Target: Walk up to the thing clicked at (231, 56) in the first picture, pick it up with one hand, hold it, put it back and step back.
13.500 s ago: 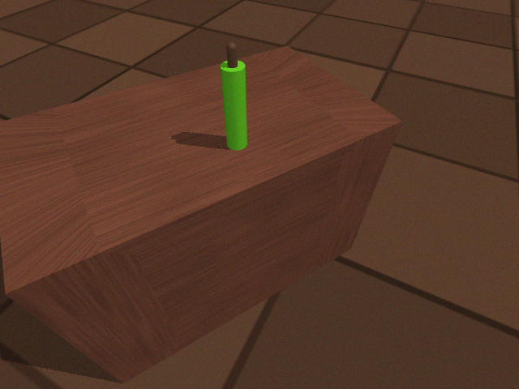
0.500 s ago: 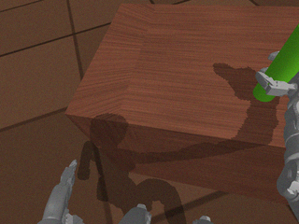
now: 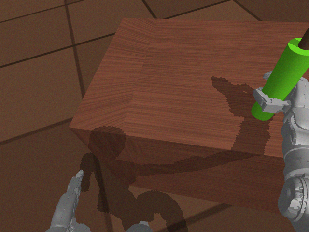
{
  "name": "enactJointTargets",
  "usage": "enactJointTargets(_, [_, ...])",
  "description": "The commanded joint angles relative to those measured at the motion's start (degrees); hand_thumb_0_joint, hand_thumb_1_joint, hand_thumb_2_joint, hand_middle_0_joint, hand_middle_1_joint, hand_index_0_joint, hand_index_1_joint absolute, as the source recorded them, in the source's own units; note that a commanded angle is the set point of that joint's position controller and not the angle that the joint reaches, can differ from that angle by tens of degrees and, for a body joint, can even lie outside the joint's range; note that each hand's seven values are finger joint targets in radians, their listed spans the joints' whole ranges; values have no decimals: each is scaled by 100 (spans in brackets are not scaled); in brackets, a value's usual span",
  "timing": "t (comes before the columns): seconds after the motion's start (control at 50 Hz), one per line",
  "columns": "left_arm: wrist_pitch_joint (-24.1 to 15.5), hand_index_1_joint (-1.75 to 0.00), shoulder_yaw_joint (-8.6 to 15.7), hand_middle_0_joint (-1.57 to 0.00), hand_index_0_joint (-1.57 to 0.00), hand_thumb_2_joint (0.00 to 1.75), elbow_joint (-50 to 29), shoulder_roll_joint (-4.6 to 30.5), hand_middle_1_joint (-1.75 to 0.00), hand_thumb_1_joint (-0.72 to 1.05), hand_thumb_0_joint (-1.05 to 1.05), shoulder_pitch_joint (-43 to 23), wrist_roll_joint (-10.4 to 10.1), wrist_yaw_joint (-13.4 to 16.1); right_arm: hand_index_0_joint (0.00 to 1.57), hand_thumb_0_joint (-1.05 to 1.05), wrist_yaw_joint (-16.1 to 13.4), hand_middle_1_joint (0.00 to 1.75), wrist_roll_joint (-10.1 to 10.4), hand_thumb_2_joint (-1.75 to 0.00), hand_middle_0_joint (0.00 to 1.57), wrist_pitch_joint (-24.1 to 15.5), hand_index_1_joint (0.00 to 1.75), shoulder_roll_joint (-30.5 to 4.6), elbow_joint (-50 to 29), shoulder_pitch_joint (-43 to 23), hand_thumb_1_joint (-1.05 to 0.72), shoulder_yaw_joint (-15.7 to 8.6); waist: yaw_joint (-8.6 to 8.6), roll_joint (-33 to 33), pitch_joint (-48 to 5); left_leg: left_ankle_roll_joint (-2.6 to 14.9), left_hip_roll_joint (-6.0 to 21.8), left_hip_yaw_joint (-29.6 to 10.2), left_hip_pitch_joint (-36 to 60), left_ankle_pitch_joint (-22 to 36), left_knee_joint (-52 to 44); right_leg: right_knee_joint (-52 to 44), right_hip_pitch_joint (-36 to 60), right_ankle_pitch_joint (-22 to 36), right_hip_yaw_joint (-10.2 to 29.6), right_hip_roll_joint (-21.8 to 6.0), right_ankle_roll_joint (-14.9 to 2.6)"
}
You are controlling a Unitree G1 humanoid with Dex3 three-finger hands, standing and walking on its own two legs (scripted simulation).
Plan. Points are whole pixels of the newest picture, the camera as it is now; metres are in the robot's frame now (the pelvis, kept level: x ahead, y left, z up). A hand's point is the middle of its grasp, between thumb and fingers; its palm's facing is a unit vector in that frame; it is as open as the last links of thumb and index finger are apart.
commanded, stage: settle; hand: right
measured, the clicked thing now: (283, 78) +0.49 -0.21 +0.12
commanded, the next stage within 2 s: lift in 0.26 s
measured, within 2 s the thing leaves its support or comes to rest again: neither
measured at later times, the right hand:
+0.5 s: hand (280, 84) +0.49 -0.21 +0.10, palm faces +0.17 +0.99 -0.02, open 7.6 cm
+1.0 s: hand (289, 85) +0.43 -0.19 +0.16, palm faces +0.17 +0.99 -0.03, open 7.6 cm
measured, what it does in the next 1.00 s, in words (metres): stands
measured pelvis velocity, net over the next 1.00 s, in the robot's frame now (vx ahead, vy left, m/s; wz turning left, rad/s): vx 0.00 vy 0.00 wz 0.00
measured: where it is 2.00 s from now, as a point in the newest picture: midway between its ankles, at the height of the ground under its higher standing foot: outside the picture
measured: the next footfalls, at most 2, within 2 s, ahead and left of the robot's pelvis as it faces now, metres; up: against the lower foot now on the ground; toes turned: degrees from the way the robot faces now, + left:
none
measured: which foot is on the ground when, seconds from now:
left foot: down 0.00-1.00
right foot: down 0.00-1.00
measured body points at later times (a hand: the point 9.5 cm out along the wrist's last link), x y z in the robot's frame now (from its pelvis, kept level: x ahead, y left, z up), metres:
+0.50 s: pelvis +0.00 +0.00 +0.01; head +0.08 -0.02 +0.45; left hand +0.15 +0.26 -0.02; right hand +0.47 -0.26 +0.10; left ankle +0.00 +0.14 -0.69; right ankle +0.00 -0.12 -0.69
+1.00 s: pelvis +0.00 +0.00 +0.03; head +0.03 +0.01 +0.48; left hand +0.16 +0.25 -0.03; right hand +0.41 -0.24 +0.17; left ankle +0.00 +0.14 -0.69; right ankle +0.00 -0.12 -0.69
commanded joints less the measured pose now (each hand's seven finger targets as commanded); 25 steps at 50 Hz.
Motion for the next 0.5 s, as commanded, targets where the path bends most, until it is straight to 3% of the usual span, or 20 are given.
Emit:
enactJointTargets(0.0, [-328,-6,493,-5,-5,6,-293,776,-6,-54,0,496,4,126,134,0,-9,142,333,-132,130,-728,142,-1363,-1888,-3527,-34,133,49,-1251,-3003,190,-211,92,944,2512,-444,-428,2659,3151,110,216,-25])
enactJointTargets(0.02, [-363,-6,363,-5,-5,6,-239,651,-5,-55,0,308,-29,95,132,0,45,141,365,-131,128,-638,141,-902,-1041,-2773,-31,263,73,-777,-2462,176,-220,123,876,2421,-516,-507,2211,2979,119,223,-46])
enactJointTargets(0.06, [-507,-5,820,-5,-5,6,-1487,1341,-5,-56,0,-866,-26,216,135,0,-118,143,291,-132,131,-1055,143,-3088,-3724,-5194,-34,-719,-147,-1400,-4587,161,-120,0,1599,2932,-428,-387,3074,3279,83,206,-44])
enactJointTargets(0.1, [-412,-5,488,-5,-5,6,-163,778,-5,-55,0,326,10,203,134,0,-21,144,338,-134,130,-825,144,-1868,-3062,-4494,-32,54,-6,-1578,-3517,190,-173,48,1178,2660,-469,-460,2905,3181,95,194,-27])
enactJointTargets(0.14, [-489,-6,43,-5,-5,6,-115,342,-5,-55,0,-21,-97,115,131,0,129,141,426,-131,128,-459,141,-436,-259,-2404,-33,407,118,-329,-1791,145,-203,118,912,2229,-744,-675,1852,2373,102,244,-107])
enactJointTargets(0.18, [-615,-5,902,-5,-5,6,-1845,1557,-5,-56,0,-1288,-48,307,136,0,-131,146,290,-134,133,-1078,146,-3594,-4280,-5922,-34,-910,-187,-1394,-5224,128,-64,-82,2117,3037,-510,-516,3180,3017,42,222,-70])
enactJointTargets(0.2, [-541,-5,728,-5,-5,5,-951,1213,-5,-54,0,-322,4,287,136,0,-80,149,200,-138,132,-843,149,-2864,-3073,-4672,-32,-522,-170,-1526,-4611,148,-138,3,1723,3025,-484,-447,3333,3272,34,229,-74])
enactJointTargets(0.22, [-409,-5,392,-5,-5,5,456,586,-5,-54,0,932,-5,225,137,0,41,149,333,-138,133,-649,149,-1438,-2178,-3971,-35,298,39,-1483,-2712,169,-169,54,1085,2512,-631,-622,2676,2726,23,223,-45])
enactJointTargets(0.24, [-445,-6,196,-5,-5,5,530,286,-6,-54,0,952,-95,134,132,0,164,146,423,-138,129,-421,146,-463,-684,-2806,-38,564,140,-952,-1586,171,-193,104,805,2193,-755,-801,2134,2467,56,250,-39])
enactJointTargets(0.26, [-539,-6,204,-5,-5,6,-53,481,-5,-55,0,-30,-133,142,132,0,151,144,451,-135,129,-465,144,-712,-522,-2690,-36,282,96,-327,-1624,123,-180,109,882,2199,-831,-820,1842,2365,116,224,-89])
enactJointTargets(0.28, [-647,-5,754,-5,-5,6,-1393,1312,-5,-57,0,-1280,-123,286,136,0,-60,144,373,-134,133,-884,145,-2723,-2533,-4701,-39,-819,-222,-879,-3934,107,-86,-18,1740,2735,-718,-733,2704,2769,92,210,-79])
enactJointTargets(0.3, [-635,-5,1029,-5,-5,5,-1626,1667,-5,-56,0,-1075,-37,347,139,0,-140,151,219,-141,135,-1053,151,-3969,-4274,-5989,-37,-1047,-213,-1444,-5164,135,-102,-29,1989,2952,-596,-607,3464,3147,64,194,-58])
enactJointTargets(0.34, [-474,-5,468,-4,-5,4,340,623,-6,-53,0,889,-24,200,136,0,106,151,362,-142,132,-560,151,-1115,-1794,-3710,-35,373,66,-1311,-2418,172,-199,112,927,2298,-719,-756,2748,2846,76,172,-5])
enactJointTargets(0.36, [-515,-6,150,-5,-5,6,500,201,-6,-54,0,700,-103,121,136,0,220,147,451,-137,132,-408,147,-280,-566,-2776,-30,607,99,-750,-1548,163,-216,143,754,2090,-824,-878,2187,2615,98,198,-9])
enactJointTargets(0.38, [-627,-5,188,-5,-5,5,-226,502,-6,-54,0,-373,-121,165,134,0,146,143,489,-132,130,-594,143,-1031,-1303,-3482,-31,191,-2,-526,-2250,129,-181,109,1127,2327,-844,-849,2184,2647,125,182,-33])
enactJointTargets(0.4, [-757,-5,775,-5,-5,5,-1892,1392,-5,-55,0,-1771,-119,301,137,0,-51,145,391,-133,133,-952,145,-3042,-3314,-5467,-33,-766,-246,-1057,-4632,136,-88,-13,1983,2844,-691,-755,3090,3015,91,181,-40])
enactJointTargets(0.42, [-689,-5,1064,-5,-5,5,-1460,1650,-5,-54,0,-957,-29,357,141,0,-104,151,251,-139,137,-948,152,-3585,-3911,-5273,-31,-933,-324,-1424,-5251,152,-137,32,2069,2999,-594,-650,3632,3403,78,177,-26])
enactJointTargets(0.44, [-509,-5,585,-4,-4,6,287,887,-5,-54,0,651,16,249,142,0,11,153,258,-140,139,-624,153,-2078,-2197,-3458,-29,-106,-308,-1773,-3328,188,-178,112,1375,2612,-645,-740,3117,3319,42,194,25])
enactJointTargets(0.46, [-491,-5,450,-4,-5,5,591,486,-6,-53,0,1054,-62,163,140,0,183,150,442,-138,136,-477,151,-613,-1618,-3003,-28,594,-28,-1308,-2188,186,-198,113,983,2289,-824,-881,2754,3000,47,181,32])
enactJointTargets(0.48, [-586,-5,151,-5,-5,5,135,302,-6,-54,0,284,-131,134,135,0,235,145,546,-133,131,-446,145,-361,-1456,-2936,-29,611,-29,-775,-2171,155,-219,127,1060,2356,-885,-909,2629,3085,109,169,10])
